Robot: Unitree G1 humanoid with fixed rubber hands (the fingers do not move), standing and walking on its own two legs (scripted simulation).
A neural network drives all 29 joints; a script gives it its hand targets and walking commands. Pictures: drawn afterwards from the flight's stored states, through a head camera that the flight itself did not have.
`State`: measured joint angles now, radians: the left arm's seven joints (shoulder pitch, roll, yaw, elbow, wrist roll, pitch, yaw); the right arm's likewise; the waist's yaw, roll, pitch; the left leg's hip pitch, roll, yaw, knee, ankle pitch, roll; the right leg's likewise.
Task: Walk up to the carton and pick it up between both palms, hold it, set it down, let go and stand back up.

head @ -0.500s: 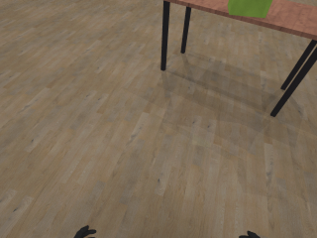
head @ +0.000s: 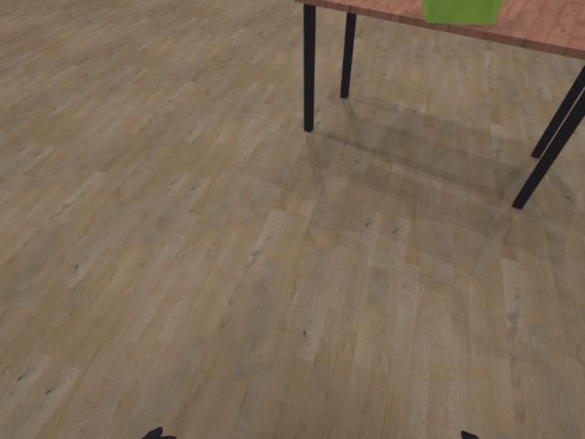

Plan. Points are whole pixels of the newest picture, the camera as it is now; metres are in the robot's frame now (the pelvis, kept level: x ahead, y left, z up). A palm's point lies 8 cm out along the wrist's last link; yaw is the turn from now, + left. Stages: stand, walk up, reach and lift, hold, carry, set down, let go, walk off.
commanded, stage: stand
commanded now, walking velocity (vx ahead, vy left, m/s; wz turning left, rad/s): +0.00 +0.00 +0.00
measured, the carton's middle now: out of the picture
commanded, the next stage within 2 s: none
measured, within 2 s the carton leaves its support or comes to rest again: neither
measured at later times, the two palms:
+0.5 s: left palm out of the picture +0.08 +0.24 -0.11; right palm out of the picture +0.08 -0.25 -0.11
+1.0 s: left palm out of the picture +0.04 +0.24 -0.12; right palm out of the picture +0.04 -0.25 -0.12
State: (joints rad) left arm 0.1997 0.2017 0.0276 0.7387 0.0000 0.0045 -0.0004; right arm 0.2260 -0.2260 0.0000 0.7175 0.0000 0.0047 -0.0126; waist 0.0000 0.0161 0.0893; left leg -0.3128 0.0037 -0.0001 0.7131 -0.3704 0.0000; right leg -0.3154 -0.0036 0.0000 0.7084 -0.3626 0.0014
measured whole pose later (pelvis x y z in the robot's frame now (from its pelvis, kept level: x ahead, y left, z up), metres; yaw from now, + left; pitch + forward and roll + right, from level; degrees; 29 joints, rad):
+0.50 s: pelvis -0.02 +0.00 +0.00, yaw +0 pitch -3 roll +0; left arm 0.20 0.20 0.03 0.81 0.00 0.00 -0.01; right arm 0.23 -0.25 0.00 0.78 0.00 0.00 0.00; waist 0.00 0.01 0.08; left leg -0.31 0.00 0.00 0.71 -0.34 0.00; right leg -0.31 0.00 0.00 0.70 -0.33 0.00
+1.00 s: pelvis -0.03 +0.00 +0.01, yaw +0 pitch -3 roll +0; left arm 0.20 0.20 0.03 0.91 0.00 0.00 -0.01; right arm 0.23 -0.26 0.00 0.89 0.00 -0.01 0.01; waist 0.00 0.01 0.07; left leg -0.31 0.00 0.00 0.65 -0.28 0.00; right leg -0.31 0.00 0.00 0.63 -0.27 0.00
